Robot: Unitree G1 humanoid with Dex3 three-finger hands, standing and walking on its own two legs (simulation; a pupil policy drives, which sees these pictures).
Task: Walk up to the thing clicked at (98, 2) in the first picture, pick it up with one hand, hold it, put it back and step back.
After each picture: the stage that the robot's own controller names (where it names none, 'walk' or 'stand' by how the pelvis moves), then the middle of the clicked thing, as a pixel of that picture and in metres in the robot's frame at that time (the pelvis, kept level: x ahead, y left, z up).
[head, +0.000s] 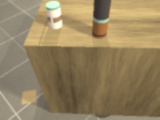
stand; (101, 11) +0.62 -0.05 +0.13
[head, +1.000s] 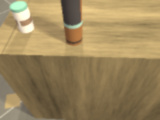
rise first; (72, 14) +0.53 +0.08 +0.16
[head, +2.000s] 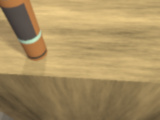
rise first; (25, 25) +0.42 +0.19 +0.18
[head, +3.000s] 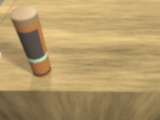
stand; (34, 47) +0.41 +0.18 +0.14
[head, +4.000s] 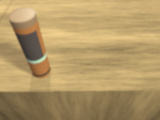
stand; (33, 48) +0.41 +0.18 +0.13
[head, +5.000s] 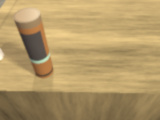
stand; (37, 48) +0.41 +0.18 +0.13
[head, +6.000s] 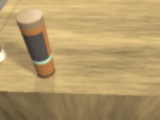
stand; (39, 49) +0.40 +0.17 +0.13
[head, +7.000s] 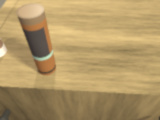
rise first; (40, 44) +0.41 +0.17 +0.13
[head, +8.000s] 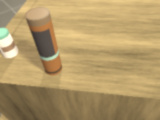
go down; (46, 45) +0.42 +0.18 +0.13
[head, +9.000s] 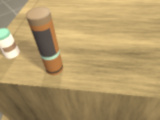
go down; (47, 45) +0.42 +0.16 +0.14
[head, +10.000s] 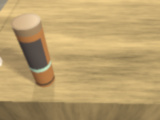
go down; (37, 56) +0.38 +0.16 +0.14
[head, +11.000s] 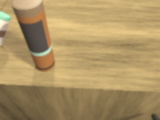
close in; (38, 39) +0.41 +0.15 +0.15
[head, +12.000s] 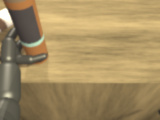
close; (29, 29) +0.43 +0.16 +0.17
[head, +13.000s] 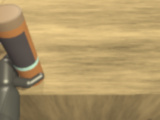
lift; (22, 52) +0.36 +0.18 +0.17
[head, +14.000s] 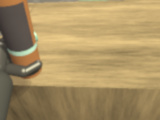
lift; (18, 34) +0.31 +0.17 +0.29
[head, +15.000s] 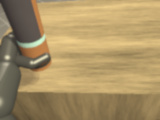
hold; (27, 26) +0.33 +0.15 +0.30
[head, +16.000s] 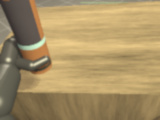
hold; (27, 30) +0.33 +0.15 +0.29
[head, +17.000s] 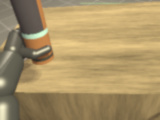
crouch; (31, 20) +0.37 +0.15 +0.30
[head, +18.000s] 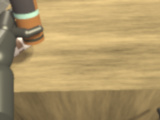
lower; (23, 1) +0.45 +0.16 +0.29
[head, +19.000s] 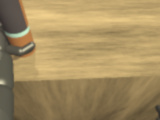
lower; (13, 19) +0.47 +0.19 +0.18
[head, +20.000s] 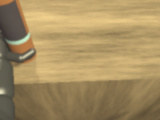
lower; (13, 26) +0.44 +0.19 +0.18
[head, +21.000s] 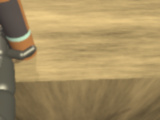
lower; (14, 23) +0.45 +0.19 +0.18
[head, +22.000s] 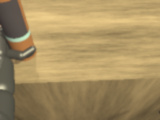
lower; (14, 24) +0.45 +0.19 +0.18
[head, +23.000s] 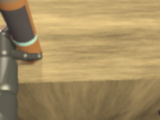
open; (22, 28) +0.44 +0.17 +0.17
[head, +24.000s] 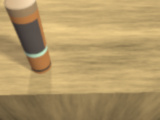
sink last; (33, 40) +0.41 +0.16 +0.16
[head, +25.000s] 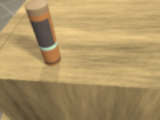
stand; (45, 36) +0.46 +0.18 +0.15
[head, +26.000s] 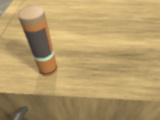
stand; (41, 46) +0.41 +0.17 +0.13
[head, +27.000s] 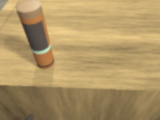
stand; (38, 39) +0.44 +0.18 +0.13
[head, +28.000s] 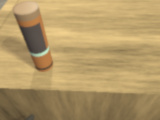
stand; (36, 41) +0.43 +0.19 +0.13
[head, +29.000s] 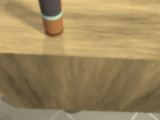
walk; (50, 3) +0.52 +0.12 +0.14
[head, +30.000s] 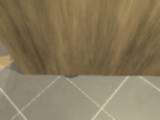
walk; out of the picture +0.84 +0.22 +0.16
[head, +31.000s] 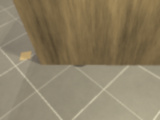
stand; out of the picture +1.19 +0.24 +0.14
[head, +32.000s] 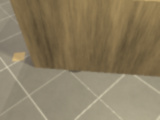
stand; out of the picture +1.12 +0.17 +0.13
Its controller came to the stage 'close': yes
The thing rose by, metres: 0.21
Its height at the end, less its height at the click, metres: +0.00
